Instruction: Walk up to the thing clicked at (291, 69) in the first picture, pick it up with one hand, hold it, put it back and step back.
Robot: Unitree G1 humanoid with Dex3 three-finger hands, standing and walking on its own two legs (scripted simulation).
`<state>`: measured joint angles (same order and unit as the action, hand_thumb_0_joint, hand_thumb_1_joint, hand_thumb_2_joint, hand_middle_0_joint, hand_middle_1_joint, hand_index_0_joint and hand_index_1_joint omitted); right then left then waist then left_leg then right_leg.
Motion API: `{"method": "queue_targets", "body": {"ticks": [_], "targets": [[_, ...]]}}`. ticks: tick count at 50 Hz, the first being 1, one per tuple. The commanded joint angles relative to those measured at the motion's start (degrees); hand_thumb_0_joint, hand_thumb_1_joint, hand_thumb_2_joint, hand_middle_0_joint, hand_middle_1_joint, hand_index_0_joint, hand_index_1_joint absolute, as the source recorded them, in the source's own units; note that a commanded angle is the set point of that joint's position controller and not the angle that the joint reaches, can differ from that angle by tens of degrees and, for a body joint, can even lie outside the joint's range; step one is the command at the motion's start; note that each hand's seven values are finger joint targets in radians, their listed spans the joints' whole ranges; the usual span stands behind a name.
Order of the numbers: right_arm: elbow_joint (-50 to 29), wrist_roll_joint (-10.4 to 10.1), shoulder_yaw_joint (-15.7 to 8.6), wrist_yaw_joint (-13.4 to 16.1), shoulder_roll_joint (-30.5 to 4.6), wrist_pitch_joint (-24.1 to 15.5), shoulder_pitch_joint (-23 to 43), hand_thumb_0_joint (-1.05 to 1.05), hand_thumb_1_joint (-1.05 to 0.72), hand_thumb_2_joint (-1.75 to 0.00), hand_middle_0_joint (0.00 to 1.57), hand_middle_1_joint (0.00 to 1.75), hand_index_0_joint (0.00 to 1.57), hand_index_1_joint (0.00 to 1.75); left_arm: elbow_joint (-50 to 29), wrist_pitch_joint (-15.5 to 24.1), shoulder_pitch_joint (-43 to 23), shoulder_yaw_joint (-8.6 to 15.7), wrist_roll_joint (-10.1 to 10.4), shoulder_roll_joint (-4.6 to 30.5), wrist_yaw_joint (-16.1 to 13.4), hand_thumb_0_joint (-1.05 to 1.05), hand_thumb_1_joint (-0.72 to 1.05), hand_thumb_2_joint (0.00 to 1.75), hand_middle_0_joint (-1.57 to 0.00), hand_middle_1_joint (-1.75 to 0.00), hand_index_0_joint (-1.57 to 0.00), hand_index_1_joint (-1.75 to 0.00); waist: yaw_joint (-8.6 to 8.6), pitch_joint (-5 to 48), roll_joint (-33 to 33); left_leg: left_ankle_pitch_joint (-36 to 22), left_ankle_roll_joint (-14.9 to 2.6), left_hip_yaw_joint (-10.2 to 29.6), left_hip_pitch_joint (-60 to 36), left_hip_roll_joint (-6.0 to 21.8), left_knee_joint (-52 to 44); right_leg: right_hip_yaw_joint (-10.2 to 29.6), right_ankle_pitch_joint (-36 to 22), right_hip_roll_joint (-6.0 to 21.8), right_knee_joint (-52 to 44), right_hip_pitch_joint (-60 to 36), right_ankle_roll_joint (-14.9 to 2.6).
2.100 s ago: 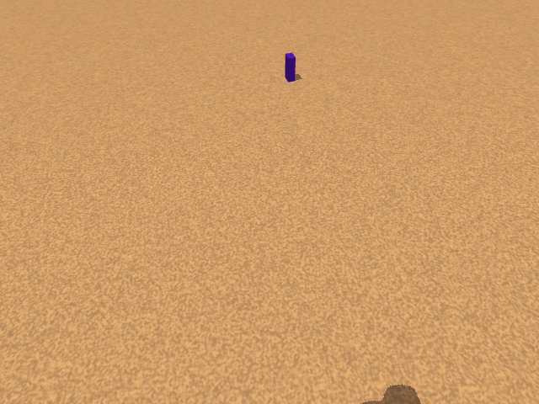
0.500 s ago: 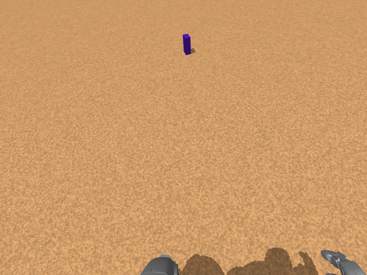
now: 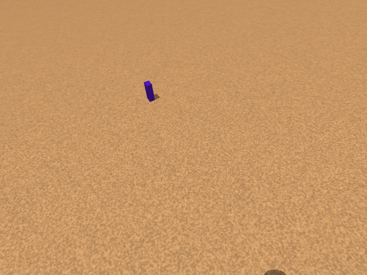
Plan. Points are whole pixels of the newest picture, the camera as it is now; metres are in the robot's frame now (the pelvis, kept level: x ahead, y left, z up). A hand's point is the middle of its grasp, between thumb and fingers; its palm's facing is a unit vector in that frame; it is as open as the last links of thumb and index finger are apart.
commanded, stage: walk up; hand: left
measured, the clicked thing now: (149, 91) +1.82 +0.35 -0.67
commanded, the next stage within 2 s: none
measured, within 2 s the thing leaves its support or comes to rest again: neither
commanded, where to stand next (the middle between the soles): +1.47 +0.11 m, yaw +2 degrees
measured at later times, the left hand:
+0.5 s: hand (88, 243) +0.27 +0.30 -0.16, palm faces +0.08 -0.93 -0.36, open 7.4 cm
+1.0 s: hand (122, 132) +0.66 +0.26 -0.11, palm faces +0.03 -0.92 -0.39, open 7.4 cm
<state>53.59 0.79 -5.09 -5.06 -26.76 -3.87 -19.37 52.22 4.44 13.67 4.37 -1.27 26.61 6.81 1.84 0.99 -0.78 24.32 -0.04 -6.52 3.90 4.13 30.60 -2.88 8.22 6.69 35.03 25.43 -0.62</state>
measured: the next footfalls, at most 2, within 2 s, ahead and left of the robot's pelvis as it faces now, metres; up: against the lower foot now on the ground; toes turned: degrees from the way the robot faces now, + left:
right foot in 0.02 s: +0.16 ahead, -0.14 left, +0.00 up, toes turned -6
left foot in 0.44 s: +0.42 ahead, +0.13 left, +0.00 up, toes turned +10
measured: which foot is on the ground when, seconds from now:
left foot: down 0.00-0.02, up 0.04-0.42, down 0.44-0.90, up 0.92-1.00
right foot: up 0.00-0.00, down 0.02-0.46, up 0.48-0.86, down 0.88-1.00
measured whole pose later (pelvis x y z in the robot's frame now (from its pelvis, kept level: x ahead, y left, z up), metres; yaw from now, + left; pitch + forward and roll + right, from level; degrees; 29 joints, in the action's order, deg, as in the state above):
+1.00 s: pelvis +0.56 -0.02 +0.00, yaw +4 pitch -3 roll +1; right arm 54.2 -0.3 -3.0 -2.9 -25.3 -2.8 -17.1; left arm 50.5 5.9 10.3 2.3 0.1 21.9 3.8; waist 0.4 -4.6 -3.4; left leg 23.1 -2.2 -0.2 18.3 2.5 64.7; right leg -5.0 12.1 2.8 34.3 19.3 -1.7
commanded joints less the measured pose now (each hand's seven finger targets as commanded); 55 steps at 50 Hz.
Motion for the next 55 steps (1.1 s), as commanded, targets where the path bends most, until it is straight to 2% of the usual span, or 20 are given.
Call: {"method": "queue_targets", "body": {"ticks": [1, 2, 3, 5, 8, 18, 21, 22, 23, 24, 27, 29, 34, 39, 43, 44, 45, 46, 50, 55], "targets": [[-7.8, 0.4, 0.1, 1.0, -3.7, -2.3, 8.3, 0.00, -0.90, -0.90, 0.20, 0.30, 0.20, 0.30, 1.4, 2.5, 15.9, 6.3, -0.7, 17.4, -3.1, 0.00, 0.90, 0.90, -0.20, -0.30, -0.20, -0.30, -12.31, 0.3, 22.7, 4.4, -3.58, -0.2, 37.5, -4.0, 33.3, 19.4, 30.2, 7.9, -14.3, -33.1, -4.68], [-8.8, -0.4, -0.6, 1.6, -7.5, -2.4, 9.0, 0.00, -0.90, -0.90, 0.20, 0.30, 0.20, 0.30, 0.2, 2.7, 15.3, 5.5, 0.5, 20.3, -3.5, 0.00, 0.90, 0.90, -0.20, -0.30, -0.20, -0.30, -11.43, 0.2, 19.4, 6.0, -2.06, 6.1, 44.7, -7.1, 41.8, 43.9, 33.3, 19.0, -26.9, -33.6, -11.18], [-7.4, -0.4, -1.0, 2.5, -10.2, -2.4, 9.7, 0.00, -0.90, -0.90, 0.20, 0.30, 0.20, 0.30, -1.8, 2.7, 8.6, 4.9, 1.3, 20.4, -4.0, 0.00, 0.90, 0.90, -0.20, -0.30, -0.20, -0.30, -8.71, -2.2, 11.8, 2.1, -1.65, 13.4, 44.7, -2.4, 44.7, 45.9, 33.5, 21.5, -28.6, -28.5, -13.09], [-4.6, -1.5, -1.3, 1.9, -11.7, -2.3, 8.9, 0.00, -0.90, -0.90, 0.20, 0.30, 0.20, 0.30, -2.6, 2.9, 2.9, 4.3, 1.4, 16.4, -4.5, 0.00, 0.90, 0.90, -0.20, -0.30, -0.20, -0.30, -5.39, -1.8, 6.9, -6.0, -1.90, 14.7, 38.2, 0.4, 38.3, 26.5, 23.3, 13.6, -24.1, -24.2, -10.93], [-2.2, -0.8, -1.4, 0.6, -10.3, -0.9, 5.3, 0.00, -0.90, -0.90, 0.20, 0.30, 0.20, 0.30, -3.1, 3.4, -0.4, 3.1, 1.5, 13.2, -4.7, 0.00, 0.90, 0.90, -0.20, -0.30, -0.20, -0.30, -2.54, -5.5, 9.7, -10.2, -0.53, 12.9, 30.7, 1.3, 28.2, 12.3, 13.8, 9.4, -26.3, -15.2, -9.44], [-7.5, 0.2, -1.4, -1.6, -6.2, -0.5, 17.2, 0.00, -0.90, -0.90, 0.20, 0.30, 0.20, 0.30, -3.1, 2.8, 3.1, 3.6, 0.7, 14.7, -4.5, 0.00, 0.90, 0.90, -0.20, -0.30, -0.20, -0.30, -4.89, -2.8, 4.9, -20.5, -1.59, 3.2, 19.6, 0.5, 1.6, -0.2, -3.0, 8.8, -21.8, -21.3, -8.90], [-3.5, 1.1, -3.1, -0.6, -8.7, -0.6, 4.0, 0.00, -0.90, -0.90, 0.20, 0.30, 0.20, 0.30, -3.8, 1.9, 1.9, 2.9, 1.1, 13.8, -5.2, 0.00, 0.90, 0.90, -0.20, -0.30, -0.20, -0.30, 2.17, 3.1, -1.5, -15.7, -4.97, 0.9, 2.7, -3.3, -1.7, -4.2, -18.4, 6.1, -0.7, -19.3, -6.91], [-1.3, 2.0, -4.7, 0.3, -12.5, -0.9, -4.7, 0.00, -0.90, -0.90, 0.20, 0.30, 0.20, 0.30, -4.4, 1.6, 4.5, 1.3, 1.2, 10.2, -5.5, 0.00, 0.90, 0.90, -0.20, -0.30, -0.20, -0.30, 5.51, 8.4, -7.6, -10.0, -8.69, 6.9, -12.3, -0.4, -0.9, -5.1, -12.7, 2.9, 15.6, -7.7, -4.97], [-2.9, 2.1, -6.5, 1.4, -18.2, -1.2, -7.7, 0.00, -0.90, -0.90, 0.20, 0.30, 0.20, 0.30, -5.7, 1.6, 7.2, 0.0, 2.5, 6.0, -5.3, 0.00, 0.90, 0.90, -0.20, -0.30, -0.20, -0.30, 6.07, 13.1, -20.5, -3.7, -14.19, 34.6, -24.8, 15.5, -5.6, -4.8, 10.6, -6.5, 33.6, 10.6, -1.63], [-4.2, -0.4, -6.6, 1.6, -18.8, -1.4, -6.9, 0.00, -0.90, -0.90, 0.20, 0.30, 0.20, 0.30, -5.1, 1.6, 4.8, 1.2, 2.5, 11.2, -6.0, 0.00, 0.90, 0.90, -0.20, -0.30, -0.20, -0.30, 6.40, 15.5, -13.0, -4.0, -18.88, 48.2, -25.1, 20.3, -12.7, 4.1, 21.5, -7.9, 37.7, 15.0, -2.58], [-6.3, -1.3, -3.7, 2.9, -12.6, -1.6, 1.8, 0.00, -0.90, -0.90, 0.20, 0.30, 0.20, 0.30, -3.1, 2.1, 3.7, 0.2, 2.8, 10.7, -5.5, 0.00, 0.90, 0.90, -0.20, -0.30, -0.20, -0.30, 0.94, 3.8, -2.5, -24.5, -12.73, 23.6, -7.9, 14.9, -11.3, 9.4, 11.4, -1.0, 34.0, 11.5, -2.05], [-6.4, -1.3, -2.4, 3.0, -10.4, -2.3, 3.1, 0.00, -0.90, -0.90, 0.20, 0.30, 0.20, 0.30, -2.2, 1.3, 5.2, 0.2, 2.6, 9.4, -4.9, 0.00, 0.90, 0.90, -0.20, -0.30, -0.20, -0.30, -0.88, 1.0, -4.8, -34.2, -13.00, 15.6, -0.6, 12.8, -12.8, 7.8, 10.5, -0.1, 29.9, 7.3, -0.71], [-8.3, -0.8, -2.6, 2.6, -11.9, -3.5, 6.1, 0.00, -0.90, -0.90, 0.20, 0.30, 0.20, 0.30, -4.3, 0.4, -0.6, 0.4, 1.2, 8.0, -2.4, 0.00, 0.90, 0.90, -0.20, -0.30, -0.20, -0.30, -1.32, -5.7, -6.5, -22.9, -14.34, 9.4, 6.4, 11.5, -17.9, 3.4, 4.3, 2.2, 10.8, 5.5, 1.12], [-8.0, -1.0, -2.7, 2.0, -12.2, -3.1, 5.3, 0.00, -0.90, -0.90, 0.20, 0.30, 0.20, 0.30, -3.4, 0.6, -4.1, 1.8, 1.1, 7.4, -1.8, 0.00, 0.90, 0.90, -0.20, -0.30, -0.20, -0.30, -1.19, -2.9, -6.1, -15.7, -10.42, 7.0, 9.8, 9.0, -14.9, -0.6, -6.6, -1.5, 0.0, -7.6, -0.46], [-8.0, -0.5, -1.4, 2.6, -9.2, -2.4, 3.7, 0.00, -0.90, -0.90, 0.20, 0.30, 0.20, 0.30, -0.5, 1.5, 5.9, 3.6, 0.9, 10.7, -3.0, 0.00, 0.90, 0.90, -0.20, -0.30, -0.20, -0.30, -7.55, 2.7, 4.5, -24.4, -6.46, 2.4, 13.3, 4.1, 11.2, -0.8, 3.1, -3.9, -6.3, -26.9, -3.34], [-8.6, -0.6, -0.1, 2.6, -5.4, -2.5, 0.3, 0.00, -0.90, -0.90, 0.20, 0.30, 0.20, 0.30, 0.0, 2.0, 12.2, 5.2, 0.4, 15.7, -3.9, 0.00, 0.90, 0.90, -0.20, -0.30, -0.20, -0.30, -9.49, 7.9, 16.8, -13.3, -4.06, -0.2, 22.7, -1.2, 29.2, 15.6, 12.7, 7.6, -10.6, -36.1, -5.83], [-8.8, -1.2, -0.4, 2.8, -7.7, -2.4, 0.4, 0.00, -0.90, -0.90, 0.20, 0.30, 0.20, 0.30, -0.5, 2.0, 13.3, 5.4, 1.2, 19.7, -4.2, 0.00, 0.90, 0.90, -0.20, -0.30, -0.20, -0.30, -9.34, 7.2, 18.9, 4.7, -2.50, 2.2, 35.8, -7.0, 38.2, 41.0, 14.5, 19.3, -19.9, -41.1, -13.71], [-7.6, -0.5, -1.1, 3.5, -10.7, -1.7, 4.7, 0.00, -0.90, -0.90, 0.20, 0.30, 0.20, 0.30, -1.6, 1.8, 10.5, 4.8, 2.0, 18.7, -4.5, 0.00, 0.90, 0.90, -0.20, -0.30, -0.20, -0.30, -9.09, 3.0, 9.9, 4.8, -2.48, 8.7, 35.8, -2.1, 42.4, 41.4, 16.1, 20.5, -21.0, -32.6, -15.54], [-3.9, -0.9, -1.1, 2.1, -9.3, -0.5, 1.0, 0.00, -0.90, -0.90, 0.20, 0.30, 0.20, 0.30, -3.6, 2.0, 0.1, 2.7, 1.8, 12.2, -4.9, 0.00, 0.90, 0.90, -0.20, -0.30, -0.20, -0.30, -2.19, -3.7, 9.6, -6.9, -2.24, 9.9, 26.9, 2.3, 31.4, 15.6, 11.3, 9.0, -22.9, -14.0, -10.15], [-4.6, 0.4, -1.6, 0.4, -7.7, 0.3, 4.7, 0.00, -0.90, -0.90, 0.20, 0.30, 0.20, 0.30, -4.8, 2.9, 2.0, 3.0, 1.2, 12.6, -4.7, 0.00, 0.90, 0.90, -0.20, -0.30, -0.20, -0.30, -3.60, -3.8, 9.0, -11.4, 0.33, 6.3, 28.1, 2.8, 16.8, 9.2, 12.8, 7.9, -24.7, -14.8, -11.64]]}}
